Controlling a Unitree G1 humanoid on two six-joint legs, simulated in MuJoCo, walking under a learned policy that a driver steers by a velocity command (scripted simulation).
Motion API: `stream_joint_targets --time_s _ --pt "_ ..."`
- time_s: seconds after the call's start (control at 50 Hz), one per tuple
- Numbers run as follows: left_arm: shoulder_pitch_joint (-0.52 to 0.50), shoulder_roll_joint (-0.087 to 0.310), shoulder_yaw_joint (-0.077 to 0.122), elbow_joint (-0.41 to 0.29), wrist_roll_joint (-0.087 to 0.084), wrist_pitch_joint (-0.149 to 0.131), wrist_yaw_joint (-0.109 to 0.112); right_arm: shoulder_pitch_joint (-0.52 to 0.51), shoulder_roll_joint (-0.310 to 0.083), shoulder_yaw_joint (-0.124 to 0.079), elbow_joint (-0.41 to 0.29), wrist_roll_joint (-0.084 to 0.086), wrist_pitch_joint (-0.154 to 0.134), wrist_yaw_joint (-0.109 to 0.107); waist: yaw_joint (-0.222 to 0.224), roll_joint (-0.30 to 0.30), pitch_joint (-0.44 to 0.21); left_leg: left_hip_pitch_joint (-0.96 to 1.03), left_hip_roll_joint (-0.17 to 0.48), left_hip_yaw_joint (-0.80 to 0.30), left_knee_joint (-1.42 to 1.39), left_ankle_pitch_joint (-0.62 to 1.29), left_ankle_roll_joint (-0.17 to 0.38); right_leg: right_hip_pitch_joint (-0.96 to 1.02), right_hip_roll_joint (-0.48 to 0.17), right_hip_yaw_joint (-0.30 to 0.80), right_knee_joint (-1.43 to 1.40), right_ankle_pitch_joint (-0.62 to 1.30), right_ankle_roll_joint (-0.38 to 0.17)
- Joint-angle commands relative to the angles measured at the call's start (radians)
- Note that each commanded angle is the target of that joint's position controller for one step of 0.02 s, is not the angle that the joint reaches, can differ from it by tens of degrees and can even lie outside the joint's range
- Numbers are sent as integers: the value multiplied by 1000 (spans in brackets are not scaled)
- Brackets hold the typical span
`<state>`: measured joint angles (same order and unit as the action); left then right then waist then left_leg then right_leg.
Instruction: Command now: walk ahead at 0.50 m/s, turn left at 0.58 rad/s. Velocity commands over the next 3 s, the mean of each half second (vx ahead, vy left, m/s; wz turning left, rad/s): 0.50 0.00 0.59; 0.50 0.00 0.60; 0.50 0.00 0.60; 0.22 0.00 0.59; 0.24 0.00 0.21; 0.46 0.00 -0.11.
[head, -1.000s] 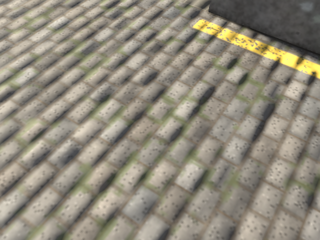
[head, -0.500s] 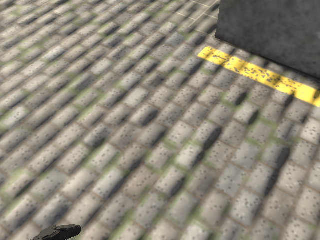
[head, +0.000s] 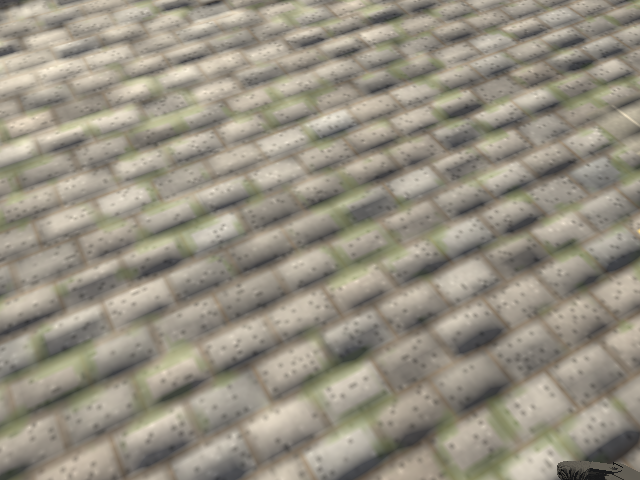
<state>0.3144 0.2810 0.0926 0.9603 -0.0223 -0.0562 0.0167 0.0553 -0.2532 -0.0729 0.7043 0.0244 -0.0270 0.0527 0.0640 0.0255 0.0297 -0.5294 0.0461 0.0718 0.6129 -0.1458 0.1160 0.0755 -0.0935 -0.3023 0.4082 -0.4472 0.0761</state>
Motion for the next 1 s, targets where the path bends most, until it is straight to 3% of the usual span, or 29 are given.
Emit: stream_joint_targets --time_s 0.02,0.04,0.06,0.08,0.1,0.12,0.14,0.22,0.32,0.42,0.46,0.48,0.5,0.52,0.54,0.56,0.58,0.6,0.62,0.64,0.68,0.74,0.8,0.88,0.94,0.98,1.0 --pt "-33 107 6 -96 40 -7 4 391 -300 -116 38 6 6 -34 -203 129 -225 681 101 -275 -62 56 131 -439 -90 37 701 410 -75" --pt "7 29 -24 -158 32 -49 -9 342 -354 -110 -1 0 -12 -26 -109 270 -373 917 294 -866 -262 -187 329 -788 110 249 979 -165 -37" --pt "-133 125 -4 -176 -14 -83 -20 364 -255 -81 -4 -9 -25 -15 -184 100 -345 903 290 -845 -343 -183 273 -901 70 380 1028 -110 -64" --pt "-174 129 -4 -193 -30 -97 -23 332 -212 -68 2 -12 -38 -14 -167 81 -229 805 260 -696 -329 -105 234 -947 33 368 980 -22 -91" --pt "-165 118 -5 -174 -9 -99 -14 258 -179 -57 -12 -8 -43 -16 -118 -11 -163 649 215 -576 -323 -9 201 -882 -14 375 897 57 -96" --pt "-149 130 5 -163 13 -91 -8 190 -147 -46 -27 -12 -44 -20 -77 -7 -126 517 179 -487 -331 79 180 -800 -43 380 811 101 -91" --pt "-130 134 10 -161 16 -75 -11 158 -134 -40 -43 -22 -44 -25 -50 14 -112 433 157 -451 -354 120 173 -734 -58 386 774 128 -86" --pt "-194 90 3 -198 38 -42 -8 199 -174 -49 -37 -13 -53 -50 -47 2 -69 328 115 -364 -400 223 179 -724 -27 359 574 258 -31" --pt "-366 56 -16 -254 27 -52 -23 269 -179 -51 -19 -5 -44 -68 -113 52 -24 298 57 -316 -386 96 114 -663 48 350 216 533 -23" --pt "-422 96 -9 -297 14 -72 -45 326 -173 -51 3 1 -31 -73 -130 75 -17 388 100 -424 -282 52 95 -611 81 373 90 485 -51" --pt "-377 117 0 -293 12 -83 -49 315 -176 -53 -2 -1 -22 -78 -103 109 -28 418 111 -473 -222 89 81 -546 92 366 70 388 -73" --pt "-306 129 9 -275 13 -88 -46 298 -165 -49 -10 -1 -18 -78 -62 120 -52 412 87 -474 -169 136 64 -448 102 346 32 383 -93" --pt "-196 162 25 -253 26 -94 -41 282 -130 -35 -24 -5 -19 -76 -8 105 -133 364 31 -436 -31 183 30 -259 59 371 35 395 -131" --pt "-26 223 39 -239 39 -93 -32 282 -78 -14 -50 -25 -22 -73 55 -14 -284 215 -41 -342 263 14 -14 19 -121 548 59 361 -193" --pt "45 276 53 -202 45 -79 -39 436 -36 -2 -74 13 -31 -73 -25 -393 -389 -147 -153 -251 568 -464 -75 305 -324 1033 -54 126 -345" --pt "14 174 29 -224 20 -73 -43 420 -147 -19 -44 22 -29 -76 -2 -264 -304 -264 -70 -282 696 -433 -85 258 -323 1068 -98 -73 -318" --pt "-29 117 13 -236 17 -64 -36 310 -193 -32 -57 13 -23 -74 22 -164 -181 -289 -36 -252 718 -335 -90 131 -283 900 -111 -55 -275" --pt "-81 106 5 -242 27 -56 -35 259 -183 -32 -68 2 -18 -75 1 -89 -110 -248 0 -222 695 -261 -94 -4 -243 775 -130 68 -255" --pt "-111 89 0 -235 33 -51 -33 226 -169 -35 -80 -8 -17 -71 -18 -85 -57 -223 28 -220 647 -215 -94 -101 -208 690 -153 164 -252" --pt "-124 82 -4 -230 39 -53 -29 237 -150 -35 -83 0 -13 -64 -43 -115 -46 -174 55 -217 620 -187 -91 -162 -182 616 -177 221 -243" --pt "-122 83 -1 -216 31 -62 -28 241 -113 -29 -90 9 -1 -59 -53 -135 -36 -159 73 -191 578 -168 -96 -200 -164 517 -221 289 -254" --pt "-103 122 12 -195 28 -69 -24 190 -95 -21 -120 1 5 -58 -50 -100 -22 -218 87 -187 488 -84 -113 -183 -181 421 -252 412 -275" --pt "-98 142 16 -184 28 -59 -20 139 -88 -15 -128 1 -1 -45 -36 -90 -14 -216 85 -161 343 61 -117 -150 -162 305 -256 496 -257" --pt "-49 170 20 -164 20 -41 -13 3 -63 -1 -163 0 -11 -18 19 -80 30 -170 60 -79 138 167 -102 -108 -156 196 -248 517 -227" --pt "-19 200 28 -150 4 -22 -14 -50 -72 -2 -194 4 -10 0 24 -89 55 -155 39 -38 55 95 -71 -28 -189 160 -214 602 -211" --pt "-28 231 37 -152 -7 -9 -9 -17 -106 -19 -201 -1 -6 5 -19 -119 18 -61 -18 11 28 -9 -31 15 -196 121 -106 910 -192" --pt "-33 247 41 -154 -11 -2 -5 49 -135 -35 -189 -4 -2 3 -64 -135 -29 37 -59 38 21 -57 -6 22 -191 103 8 1077 -182"
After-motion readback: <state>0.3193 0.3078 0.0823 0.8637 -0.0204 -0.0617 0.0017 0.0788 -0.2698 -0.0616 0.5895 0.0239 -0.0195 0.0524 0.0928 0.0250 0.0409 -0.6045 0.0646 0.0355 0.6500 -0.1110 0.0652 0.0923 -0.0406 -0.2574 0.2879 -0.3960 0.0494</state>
